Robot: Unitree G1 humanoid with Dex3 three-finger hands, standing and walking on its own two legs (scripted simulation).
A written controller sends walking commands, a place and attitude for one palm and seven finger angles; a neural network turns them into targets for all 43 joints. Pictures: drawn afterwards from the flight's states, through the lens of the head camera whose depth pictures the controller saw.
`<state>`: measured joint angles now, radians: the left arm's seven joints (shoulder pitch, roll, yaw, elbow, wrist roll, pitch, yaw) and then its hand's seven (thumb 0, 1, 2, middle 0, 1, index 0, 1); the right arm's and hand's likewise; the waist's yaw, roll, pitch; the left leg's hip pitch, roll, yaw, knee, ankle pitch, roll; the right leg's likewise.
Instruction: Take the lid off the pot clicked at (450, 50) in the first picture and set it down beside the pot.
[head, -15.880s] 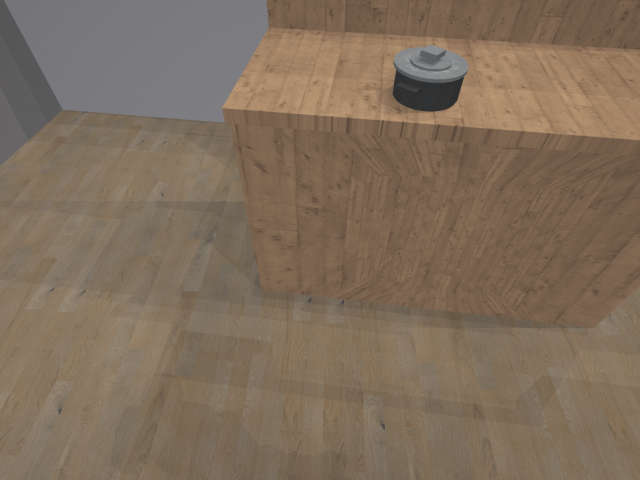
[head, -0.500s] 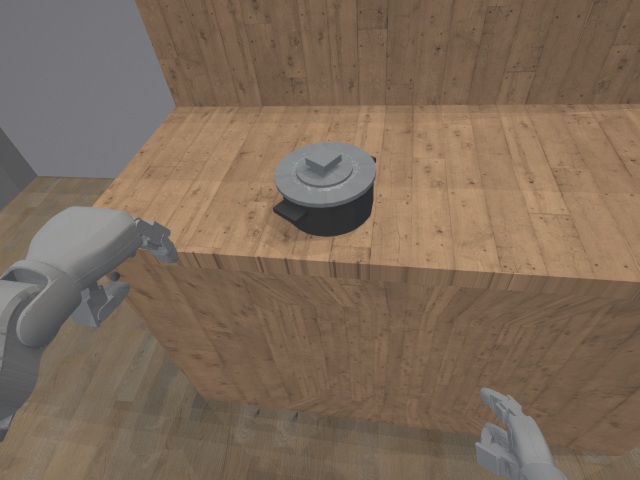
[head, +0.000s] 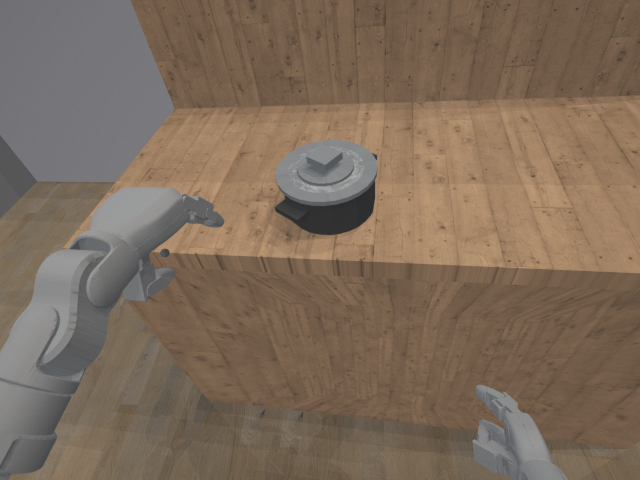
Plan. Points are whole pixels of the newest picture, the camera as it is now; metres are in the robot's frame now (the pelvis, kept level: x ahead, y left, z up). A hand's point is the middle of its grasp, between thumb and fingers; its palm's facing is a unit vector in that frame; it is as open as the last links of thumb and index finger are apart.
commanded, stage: move the open hand above the knob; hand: left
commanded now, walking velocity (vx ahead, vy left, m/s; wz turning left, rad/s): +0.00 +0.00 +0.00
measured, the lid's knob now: (324, 157) +0.56 +0.06 +0.12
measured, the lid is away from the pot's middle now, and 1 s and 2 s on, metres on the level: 0.00 0.00 0.00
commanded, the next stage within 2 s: none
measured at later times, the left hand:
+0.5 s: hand (206, 183) +0.40 +0.17 +0.20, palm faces -0.07 -0.09 -0.99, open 10.1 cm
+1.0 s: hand (283, 158) +0.46 +0.09 +0.19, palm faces -0.15 +0.03 -0.99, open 10.0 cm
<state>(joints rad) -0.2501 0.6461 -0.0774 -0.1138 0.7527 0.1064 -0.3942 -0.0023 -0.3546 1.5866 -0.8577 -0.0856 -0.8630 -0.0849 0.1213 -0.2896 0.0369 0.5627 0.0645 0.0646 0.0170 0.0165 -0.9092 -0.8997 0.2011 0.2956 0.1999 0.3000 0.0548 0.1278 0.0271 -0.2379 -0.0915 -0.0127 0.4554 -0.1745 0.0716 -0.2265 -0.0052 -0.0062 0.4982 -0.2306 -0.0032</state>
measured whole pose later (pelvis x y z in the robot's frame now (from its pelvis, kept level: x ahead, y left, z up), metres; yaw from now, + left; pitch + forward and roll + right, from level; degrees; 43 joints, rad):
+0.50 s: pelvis +0.02 -0.02 +0.00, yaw +0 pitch +0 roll +1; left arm -0.52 0.58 -0.11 0.11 0.77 0.26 -0.39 0.00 -0.35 1.59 -0.86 -0.08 -0.86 -0.08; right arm 0.12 -0.30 0.03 0.57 0.08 0.13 0.06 0.02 -0.91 -0.90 0.20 0.30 0.20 0.30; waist 0.03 0.13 -0.03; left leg -0.26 -0.07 -0.02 0.46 -0.21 0.05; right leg -0.26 0.01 -0.01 0.51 -0.26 -0.03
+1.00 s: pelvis +0.03 -0.03 +0.00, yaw +0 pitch +1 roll +1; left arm -0.85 0.49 -0.35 0.41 0.82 0.24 -0.38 0.00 -0.36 1.59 -0.86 -0.09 -0.87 -0.08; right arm 0.11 -0.28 0.04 0.63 0.08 0.11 0.00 0.01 -0.91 -0.90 0.20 0.30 0.20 0.30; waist -0.03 0.10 0.00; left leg -0.26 -0.07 -0.02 0.47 -0.22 0.04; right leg -0.27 0.01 -0.01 0.54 -0.28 -0.04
